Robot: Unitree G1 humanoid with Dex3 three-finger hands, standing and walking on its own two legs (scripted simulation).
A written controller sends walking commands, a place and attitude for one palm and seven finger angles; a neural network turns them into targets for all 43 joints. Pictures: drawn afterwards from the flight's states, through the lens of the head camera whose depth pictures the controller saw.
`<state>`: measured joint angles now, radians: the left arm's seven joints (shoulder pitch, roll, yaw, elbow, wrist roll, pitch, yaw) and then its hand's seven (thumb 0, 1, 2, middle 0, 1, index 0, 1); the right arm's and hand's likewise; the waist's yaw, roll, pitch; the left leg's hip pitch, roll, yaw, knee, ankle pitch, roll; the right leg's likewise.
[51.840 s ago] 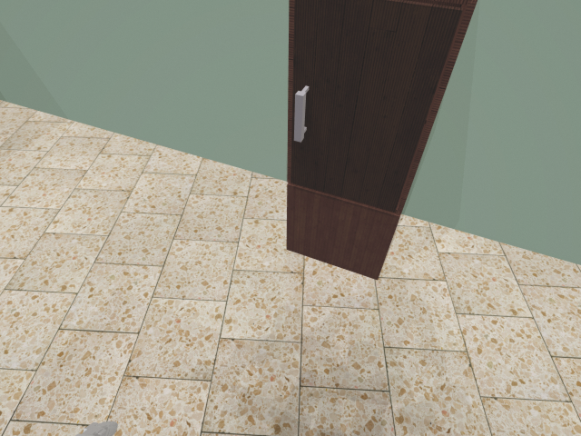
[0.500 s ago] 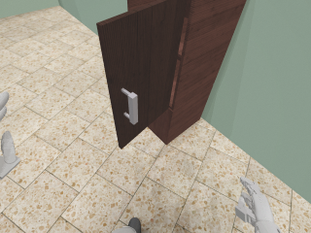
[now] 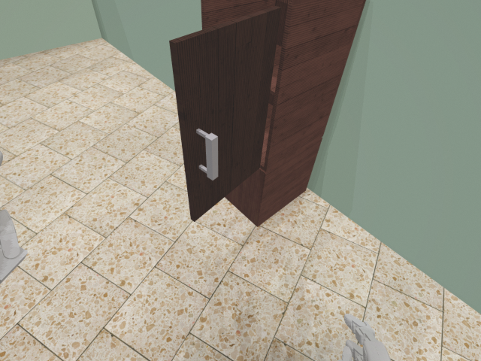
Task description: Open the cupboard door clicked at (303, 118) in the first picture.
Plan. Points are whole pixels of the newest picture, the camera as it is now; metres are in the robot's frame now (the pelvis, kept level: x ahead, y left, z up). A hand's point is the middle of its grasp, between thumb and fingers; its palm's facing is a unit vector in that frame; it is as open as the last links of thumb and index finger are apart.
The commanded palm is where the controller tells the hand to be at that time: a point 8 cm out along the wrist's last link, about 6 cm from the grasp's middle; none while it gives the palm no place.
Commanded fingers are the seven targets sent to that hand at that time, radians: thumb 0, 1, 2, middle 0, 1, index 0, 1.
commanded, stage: stop stepping back and stand still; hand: left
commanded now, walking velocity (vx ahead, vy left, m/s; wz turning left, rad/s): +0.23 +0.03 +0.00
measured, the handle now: (206, 154) +0.64 +0.12 -0.05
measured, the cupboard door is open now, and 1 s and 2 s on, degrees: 98 98 98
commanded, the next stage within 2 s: let the arm hang, fingers relaxed in 0.34 s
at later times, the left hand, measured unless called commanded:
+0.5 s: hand (35, 265) +0.21 +0.28 +0.12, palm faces +0.37 -0.76 -0.53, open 7.4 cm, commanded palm none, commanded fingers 0.00 0.90 0.90 -0.20 -0.30 -0.20 -0.30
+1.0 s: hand out of the picture +0.01 +0.22 -0.16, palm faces +0.06 -0.97 -0.26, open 7.2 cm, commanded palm none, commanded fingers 0.00 0.90 0.90 -0.20 -0.30 -0.20 -0.30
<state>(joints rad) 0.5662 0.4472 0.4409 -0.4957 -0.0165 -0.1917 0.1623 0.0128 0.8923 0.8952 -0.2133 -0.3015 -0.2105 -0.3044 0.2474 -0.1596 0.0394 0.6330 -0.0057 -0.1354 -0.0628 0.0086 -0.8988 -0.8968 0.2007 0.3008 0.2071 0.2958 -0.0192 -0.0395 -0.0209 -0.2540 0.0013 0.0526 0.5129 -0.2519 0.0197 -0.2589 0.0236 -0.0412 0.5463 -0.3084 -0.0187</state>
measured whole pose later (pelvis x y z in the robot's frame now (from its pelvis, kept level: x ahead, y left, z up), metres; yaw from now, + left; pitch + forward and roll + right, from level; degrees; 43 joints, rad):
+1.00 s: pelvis -0.01 +0.01 +0.01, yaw +3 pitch -1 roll +0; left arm 0.26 0.21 0.02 1.05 0.01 0.01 0.02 -0.03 0.94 0.89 -0.20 -0.30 -0.20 -0.30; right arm 0.29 -0.18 -0.01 1.06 -0.02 0.01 -0.02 0.00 -0.91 -0.90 0.19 0.30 0.20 0.29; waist -0.01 0.01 0.05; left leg -0.19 0.03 0.05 0.44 -0.23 -0.01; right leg -0.20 -0.01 -0.10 0.42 -0.20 -0.03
